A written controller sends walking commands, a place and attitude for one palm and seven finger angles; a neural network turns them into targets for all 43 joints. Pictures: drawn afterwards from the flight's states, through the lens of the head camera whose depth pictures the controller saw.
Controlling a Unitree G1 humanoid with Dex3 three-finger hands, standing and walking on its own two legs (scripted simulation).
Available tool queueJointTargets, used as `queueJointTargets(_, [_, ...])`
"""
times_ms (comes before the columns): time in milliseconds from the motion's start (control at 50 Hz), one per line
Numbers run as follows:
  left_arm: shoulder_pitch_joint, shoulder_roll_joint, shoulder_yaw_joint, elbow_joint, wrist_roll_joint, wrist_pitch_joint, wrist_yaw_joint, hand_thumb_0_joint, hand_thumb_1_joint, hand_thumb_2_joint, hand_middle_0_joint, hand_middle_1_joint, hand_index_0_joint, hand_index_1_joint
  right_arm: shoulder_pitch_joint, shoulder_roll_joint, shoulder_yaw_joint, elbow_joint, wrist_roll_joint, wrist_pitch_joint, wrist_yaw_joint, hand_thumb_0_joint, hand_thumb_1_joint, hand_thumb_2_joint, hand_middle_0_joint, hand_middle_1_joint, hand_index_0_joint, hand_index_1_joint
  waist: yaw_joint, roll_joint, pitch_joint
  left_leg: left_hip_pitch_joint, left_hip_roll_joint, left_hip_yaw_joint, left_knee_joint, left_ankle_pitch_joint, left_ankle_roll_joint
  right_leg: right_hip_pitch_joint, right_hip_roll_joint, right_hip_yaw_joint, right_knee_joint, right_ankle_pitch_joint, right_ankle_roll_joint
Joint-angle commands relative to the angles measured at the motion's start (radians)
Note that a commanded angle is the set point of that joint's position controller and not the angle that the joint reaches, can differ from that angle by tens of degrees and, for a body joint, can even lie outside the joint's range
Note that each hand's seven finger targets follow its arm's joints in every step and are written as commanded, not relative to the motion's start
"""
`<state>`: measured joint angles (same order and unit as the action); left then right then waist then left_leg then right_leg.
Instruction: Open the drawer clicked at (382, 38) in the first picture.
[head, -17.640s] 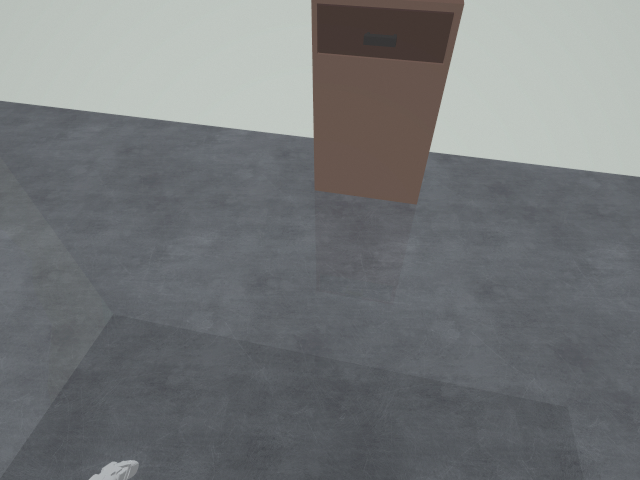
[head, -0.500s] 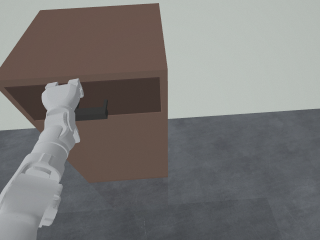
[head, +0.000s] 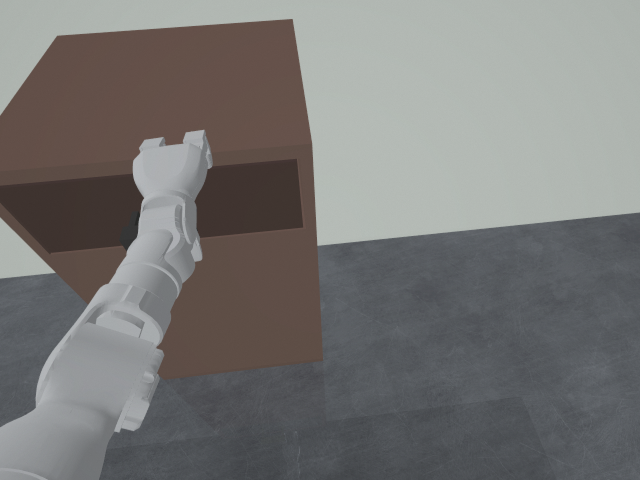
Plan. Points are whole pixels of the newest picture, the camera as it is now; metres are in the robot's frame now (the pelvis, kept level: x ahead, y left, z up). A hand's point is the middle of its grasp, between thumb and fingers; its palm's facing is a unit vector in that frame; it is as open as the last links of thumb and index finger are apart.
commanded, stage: lift the fingers back up to retry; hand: left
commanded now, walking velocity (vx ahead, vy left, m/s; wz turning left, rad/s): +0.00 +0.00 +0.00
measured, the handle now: (162, 224) +0.51 +0.25 +0.00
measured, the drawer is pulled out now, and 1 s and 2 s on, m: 0.00 0.00 0.00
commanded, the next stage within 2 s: re-aim the fingers above the handle in 0.40 s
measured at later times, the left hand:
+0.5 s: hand (159, 209) +0.47 +0.22 +0.07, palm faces +0.11 -0.01 -0.99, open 13.7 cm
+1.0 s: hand (137, 217) +0.46 +0.25 +0.07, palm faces +0.12 -0.01 -0.99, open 13.8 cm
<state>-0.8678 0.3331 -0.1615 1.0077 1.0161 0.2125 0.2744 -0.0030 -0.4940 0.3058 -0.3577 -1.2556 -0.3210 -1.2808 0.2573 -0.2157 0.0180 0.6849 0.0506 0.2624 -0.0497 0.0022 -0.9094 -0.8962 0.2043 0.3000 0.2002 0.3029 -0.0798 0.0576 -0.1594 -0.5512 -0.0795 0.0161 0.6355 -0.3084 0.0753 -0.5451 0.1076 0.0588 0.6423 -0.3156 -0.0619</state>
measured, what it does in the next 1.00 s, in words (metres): stands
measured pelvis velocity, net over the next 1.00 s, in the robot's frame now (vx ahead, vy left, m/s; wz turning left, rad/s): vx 0.00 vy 0.00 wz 0.05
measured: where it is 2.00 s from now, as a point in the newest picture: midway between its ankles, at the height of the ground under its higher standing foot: outside the picture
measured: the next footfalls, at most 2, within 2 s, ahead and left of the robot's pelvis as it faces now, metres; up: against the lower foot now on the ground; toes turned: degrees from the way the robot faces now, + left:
none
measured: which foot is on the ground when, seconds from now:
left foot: down 0.00-1.00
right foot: down 0.00-1.00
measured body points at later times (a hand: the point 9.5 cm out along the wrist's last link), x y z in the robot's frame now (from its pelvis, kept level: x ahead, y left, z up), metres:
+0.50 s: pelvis +0.00 -0.01 -0.01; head +0.07 -0.02 +0.44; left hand +0.46 +0.22 +0.13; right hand +0.07 -0.28 -0.14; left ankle -0.01 +0.07 -0.72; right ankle -0.01 -0.08 -0.72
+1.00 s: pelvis +0.00 +0.00 -0.01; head +0.07 +0.00 +0.44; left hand +0.45 +0.24 +0.13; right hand +0.08 -0.27 -0.14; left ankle -0.01 +0.07 -0.72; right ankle -0.01 -0.08 -0.72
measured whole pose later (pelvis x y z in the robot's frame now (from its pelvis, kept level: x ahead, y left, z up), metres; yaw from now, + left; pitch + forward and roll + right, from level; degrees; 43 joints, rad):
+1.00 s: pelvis +0.00 +0.00 -0.01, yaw +3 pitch +15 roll -1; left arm -0.75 0.48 -0.09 0.88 1.04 -0.03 0.34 0.00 -0.49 0.31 -0.33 -1.20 -0.32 -1.20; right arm 0.27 -0.27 -0.06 0.69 0.02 0.17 -0.04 0.00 -0.91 -0.90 0.20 0.30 0.20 0.30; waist -0.05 0.05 -0.13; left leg -0.64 -0.09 -0.03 0.72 -0.34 0.07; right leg -0.61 0.10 0.01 0.70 -0.35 -0.07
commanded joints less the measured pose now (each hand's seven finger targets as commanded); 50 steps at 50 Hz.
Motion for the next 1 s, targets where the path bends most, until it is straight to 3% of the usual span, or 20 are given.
queueJointTargets(0, [-0.252,0.433,0.118,0.021,0.014,0.029,-0.110,0.000,-0.500,0.300,-0.300,-1.200,-0.300,-1.200,0.004,-0.185,-0.041,-0.140,0.010,-0.039,-0.062,0.000,-0.900,-0.900,0.200,0.300,0.200,0.300,0.018,-0.218,-0.151,-0.015,0.031,0.004,-0.082,0.113,-0.009,0.272,-0.090,0.034,-0.144,0.217,0.043])
queueJointTargets(80, [-0.206,0.418,0.110,-0.086,0.031,-0.134,-0.166,0.000,-0.500,0.300,-0.300,-1.200,-0.300,-1.200,0.031,-0.182,-0.048,-0.177,0.003,-0.074,-0.067,0.000,-0.900,-0.900,0.200,0.300,0.200,0.300,0.024,-0.096,-0.145,0.002,0.038,0.007,-0.068,0.093,-0.009,0.233,-0.092,0.050,-0.138,0.175,0.027])
queueJointTargets(140, [-0.259,0.385,0.118,-0.285,-0.003,-0.285,-0.159,0.000,-0.500,0.300,-0.300,-1.200,-0.300,-1.200,0.051,-0.171,-0.074,-0.202,-0.003,-0.104,-0.059,0.000,-0.900,-0.900,0.200,0.300,0.200,0.300,0.017,-0.033,-0.255,0.077,0.041,-0.003,-0.040,0.136,-0.002,0.241,-0.087,0.055,-0.116,0.208,0.024])
queueJointTargets(180, [-0.336,0.420,0.159,-0.418,-0.011,-0.371,-0.112,0.000,-0.500,0.300,-0.300,-1.200,-0.300,-1.200,0.073,-0.166,-0.095,-0.185,-0.009,-0.126,-0.055,0.000,-0.900,-0.900,0.200,0.300,0.200,0.300,0.007,0.022,-0.322,0.132,0.040,-0.017,-0.014,0.152,0.001,0.200,-0.079,0.065,-0.104,0.204,0.024])
queueJointTargets(240, [-0.490,0.375,0.129,-0.551,-0.013,-0.440,-0.014,0.000,-0.500,0.300,-0.300,-1.200,-0.300,-1.200,0.112,-0.166,-0.118,-0.132,-0.023,-0.151,-0.041,0.000,-0.900,-0.900,0.200,0.300,0.200,0.300,-0.042,0.053,-0.390,0.215,0.042,-0.048,0.028,0.221,-0.003,0.096,-0.068,0.040,-0.070,0.205,0.019])
queueJointTargets(300, [-0.460,0.425,0.188,-0.473,-0.004,-0.401,0.096,0.000,-0.500,0.300,-0.300,-1.200,-0.300,-1.200,0.123,-0.180,-0.121,-0.082,-0.024,-0.162,-0.027,0.000,-0.900,-0.900,0.200,0.300,0.200,0.300,-0.039,0.053,-0.403,0.213,0.035,-0.059,0.047,0.217,-0.010,0.039,-0.056,0.018,-0.049,0.180,0.016])
queueJointTargets(380, [-0.438,0.338,0.136,-0.283,-0.007,-0.234,0.157,0.000,-0.500,0.300,-0.300,-1.200,-0.300,-1.200,0.110,-0.182,-0.115,-0.037,-0.023,-0.153,0.010,0.000,-0.900,-0.900,0.200,0.300,0.200,0.300,-0.040,0.070,-0.355,0.186,0.033,-0.049,0.038,0.247,-0.025,0.014,-0.047,-0.020,-0.037,0.200,0.011])
queueJointTargets(420, [-0.416,0.298,0.091,-0.158,-0.001,-0.125,0.128,0.000,-0.500,0.300,-0.300,-1.200,-0.300,-1.200,0.110,-0.189,-0.108,-0.032,-0.019,-0.138,0.022,0.000,-0.900,-0.900,0.200,0.300,0.200,0.300,-0.036,0.026,-0.326,0.165,0.037,-0.040,0.020,0.267,-0.029,0.039,-0.045,-0.029,-0.050,0.231,0.015])
queueJointTargets(480, [-0.365,0.309,0.083,-0.097,-0.004,-0.037,0.032,0.000,-0.500,0.300,-0.300,-1.200,-0.300,-1.200,0.100,-0.198,-0.101,-0.061,-0.015,-0.106,0.023,0.000,-0.900,-0.900,0.200,0.300,0.200,0.300,-0.010,-0.044,-0.404,0.160,0.034,-0.018,0.020,0.354,-0.020,0.187,-0.054,-0.009,-0.054,0.394,0.025])
queueJointTargets(500, [-0.346,0.308,0.078,-0.103,-0.009,-0.033,-0.005,0.000,-0.500,0.300,-0.300,-1.200,-0.300,-1.200,0.094,-0.198,-0.099,-0.073,-0.015,-0.097,0.018,0.000,-0.900,-0.900,0.200,0.300,0.200,0.300,-0.011,-0.085,-0.419,0.149,0.033,-0.011,0.021,0.378,-0.013,0.246,-0.062,0.000,-0.055,0.475,0.032])
queueJointTargets(540, [-0.245,0.436,0.168,-0.060,0.000,-0.045,-0.064,0.000,-0.500,0.300,-0.300,-1.200,-0.300,-1.200,0.065,-0.211,-0.080,-0.092,-0.013,-0.072,-0.003,0.000,-0.900,-0.900,0.200,0.300,0.200,0.300,0.020,-0.178,-0.377,0.056,0.026,-0.004,-0.002,0.347,-0.010,0.352,-0.078,0.017,-0.058,0.551,0.041])
queueJointTargets(600, [-0.147,0.337,0.080,-0.054,-0.005,-0.091,-0.138,0.000,-0.500,0.300,-0.300,-1.200,-0.300,-1.200,0.039,-0.201,-0.067,-0.130,0.002,-0.069,-0.020,0.000,-0.900,-0.900,0.200,0.300,0.200,0.300,0.005,-0.232,-0.172,0.004,0.025,-0.001,-0.038,0.236,-0.006,0.283,-0.085,0.013,-0.097,0.468,0.048])
queueJointTargets(640, [-0.171,0.336,0.081,-0.125,-0.006,-0.152,-0.167,0.000,-0.500,0.300,-0.300,-1.200,-0.300,-1.200,0.034,-0.199,-0.070,-0.150,0.002,-0.072,-0.024,0.000,-0.900,-0.900,0.200,0.300,0.200,0.300,0.005,-0.185,-0.138,0.034,0.031,-0.004,-0.042,0.224,-0.003,0.242,-0.085,0.018,-0.112,0.391,0.035])
queueJointTargets(660, [-0.175,0.377,0.115,-0.187,-0.007,-0.193,-0.170,0.000,-0.500,0.300,-0.300,-1.200,-0.300,-1.200,0.035,-0.196,-0.072,-0.164,0.000,-0.076,-0.028,0.000,-0.900,-0.900,0.200,0.300,0.200,0.300,0.020,-0.134,-0.173,0.054,0.029,-0.005,-0.037,0.223,-0.001,0.244,-0.084,0.029,-0.105,0.376,0.033])
queueJointTargets(700, [-0.254,0.368,0.117,-0.344,-0.008,-0.285,-0.154,0.000,-0.500,0.300,-0.300,-1.200,-0.300,-1.200,0.044,-0.177,-0.082,-0.182,-0.010,-0.088,-0.031,0.000,-0.900,-0.900,0.200,0.300,0.200,0.300,0.021,-0.033,-0.262,0.134,0.031,-0.014,-0.021,0.267,0.000,0.225,-0.078,0.031,-0.087,0.365,0.022])
queueJointTargets(780, [-0.354,0.448,0.215,-0.502,0.013,-0.405,-0.038,0.000,-0.500,0.300,-0.300,-1.200,-0.300,-1.200,0.071,-0.157,-0.106,-0.162,-0.028,-0.112,-0.027,0.000,-0.900,-0.900,0.200,0.300,0.200,0.300,0.020,0.069,-0.377,0.236,0.038,-0.043,0.027,0.335,-0.010,0.124,-0.056,0.015,-0.043,0.298,0.009])
queueJointTargets(820, [-0.404,0.420,0.203,-0.509,0.020,-0.398,0.039,0.000,-0.500,0.300,-0.300,-1.200,-0.300,-1.200,0.075,-0.155,-0.110,-0.137,-0.032,-0.124,-0.018,0.000,-0.900,-0.900,0.200,0.300,0.200,0.300,0.005,0.086,-0.381,0.251,0.040,-0.057,0.042,0.347,-0.021,0.057,-0.048,-0.004,-0.025,0.263,0.006])
queueJointTargets(860, [-0.410,0.456,0.243,-0.463,0.025,-0.357,0.105,0.000,-0.500,0.300,-0.300,-1.200,-0.300,-1.200,0.082,-0.163,-0.116,-0.109,-0.034,-0.133,-0.008,0.000,-0.900,-0.900,0.200,0.300,0.200,0.300,0.005,0.074,-0.404,0.246,0.041,-0.063,0.052,0.361,-0.029,0.041,-0.044,-0.015,-0.013,0.255,0.006])
queueJointTargets(900, [-0.412,0.401,0.201,-0.386,0.021,-0.281,0.136,0.000,-0.500,0.300,-0.300,-1.200,-0.300,-1.200,0.080,-0.170,-0.116,-0.085,-0.033,-0.131,0.003,0.000,-0.900,-0.900,0.200,0.300,0.200,0.300,-0.009,0.065,-0.407,0.256,0.042,-0.060,0.052,0.366,-0.036,0.020,-0.040,-0.032,-0.012,0.251,0.007])
queueJointTargets(980, [-0.347,0.279,0.081,-0.171,-0.004,-0.112,0.069,0.000,-0.500,0.300,-0.300,-1.200,-0.300,-1.200,0.093,-0.188,-0.115,-0.065,-0.018,-0.113,0.022,0.000,-0.900,-0.900,0.200,0.300,0.200,0.300,-0.018,-0.004,-0.364,0.237,0.047,-0.047,0.028,0.373,-0.038,0.056,-0.041,-0.043,-0.040,0.282,0.014])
